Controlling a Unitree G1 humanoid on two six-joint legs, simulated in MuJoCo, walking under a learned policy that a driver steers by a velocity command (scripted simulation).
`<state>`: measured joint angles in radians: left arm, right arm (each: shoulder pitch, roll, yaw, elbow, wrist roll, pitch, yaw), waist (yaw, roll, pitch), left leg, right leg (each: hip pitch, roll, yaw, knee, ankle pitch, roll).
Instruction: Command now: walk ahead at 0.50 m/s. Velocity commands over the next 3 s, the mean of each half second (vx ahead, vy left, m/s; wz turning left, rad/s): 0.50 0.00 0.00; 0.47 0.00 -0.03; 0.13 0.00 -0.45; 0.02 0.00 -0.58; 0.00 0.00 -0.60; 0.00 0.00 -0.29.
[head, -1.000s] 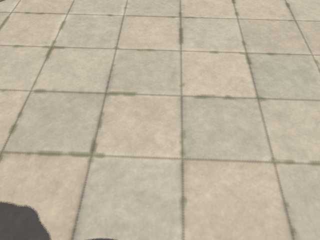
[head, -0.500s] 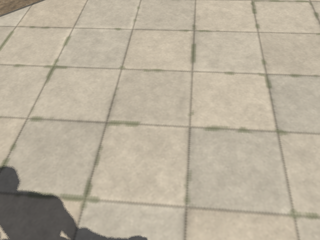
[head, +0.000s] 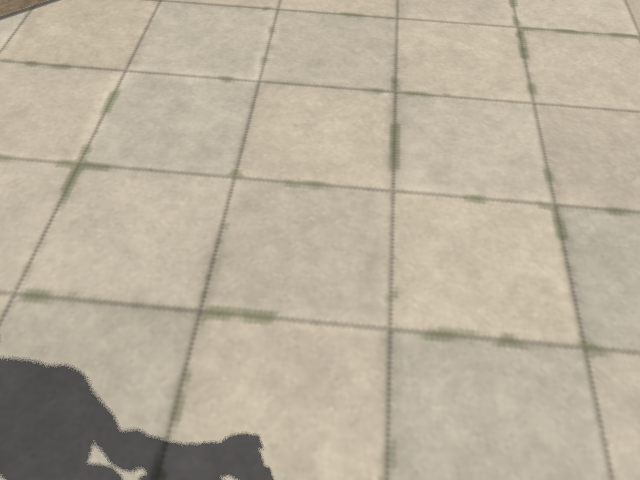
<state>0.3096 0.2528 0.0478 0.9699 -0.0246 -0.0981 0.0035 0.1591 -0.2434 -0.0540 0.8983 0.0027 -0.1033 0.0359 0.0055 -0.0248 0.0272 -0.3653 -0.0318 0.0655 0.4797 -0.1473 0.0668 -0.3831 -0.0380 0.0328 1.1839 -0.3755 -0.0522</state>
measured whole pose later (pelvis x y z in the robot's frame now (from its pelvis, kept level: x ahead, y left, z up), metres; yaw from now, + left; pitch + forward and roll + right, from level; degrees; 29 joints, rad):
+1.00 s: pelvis +0.54 -0.03 -0.01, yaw -2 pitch +2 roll -2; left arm 0.41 0.24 0.06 1.02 -0.01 -0.06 0.01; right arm -0.01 -0.23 -0.05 0.86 0.00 -0.10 0.03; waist 0.08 0.03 0.02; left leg -0.50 0.04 0.00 0.47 0.06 0.05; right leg 0.05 0.03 -0.02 0.34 -0.41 0.00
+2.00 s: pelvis +0.67 -0.03 +0.00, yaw -35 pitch +2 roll +1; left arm 0.13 0.32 0.09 0.70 -0.01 0.04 0.04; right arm 0.09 -0.29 -0.08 0.86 -0.01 -0.02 -0.01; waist 0.00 -0.04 0.03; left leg -0.30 -0.03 -0.04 0.50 -0.24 0.01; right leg -0.39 0.11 0.19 0.68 -0.40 -0.02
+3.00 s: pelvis +0.66 -0.08 +0.00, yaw -59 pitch +0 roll +0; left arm 0.18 0.26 0.03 0.69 0.02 0.02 0.01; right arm 0.17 -0.25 -0.04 0.77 -0.02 -0.02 0.00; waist 0.00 -0.03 0.02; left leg -0.23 0.01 -0.01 0.52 -0.29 -0.01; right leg -0.25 0.07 0.12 0.53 -0.27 -0.02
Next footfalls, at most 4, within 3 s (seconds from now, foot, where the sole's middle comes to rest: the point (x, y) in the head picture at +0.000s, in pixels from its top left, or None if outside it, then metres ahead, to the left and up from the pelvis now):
0.44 right None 0.42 -0.15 -0.77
1.00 left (289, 363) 0.73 0.09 -0.77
1.50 right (400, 391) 0.66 -0.16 -0.77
1.96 left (311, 345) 0.78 0.04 -0.77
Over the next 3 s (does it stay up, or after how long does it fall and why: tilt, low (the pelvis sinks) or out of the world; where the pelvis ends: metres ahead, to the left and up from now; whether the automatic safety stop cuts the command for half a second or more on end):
stays up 0.66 -0.08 0.00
